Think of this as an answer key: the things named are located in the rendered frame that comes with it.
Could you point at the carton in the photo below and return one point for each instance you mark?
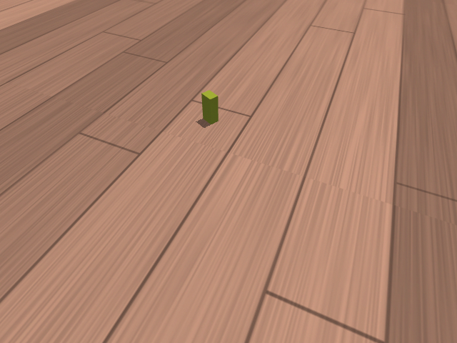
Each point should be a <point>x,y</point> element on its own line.
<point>210,107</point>

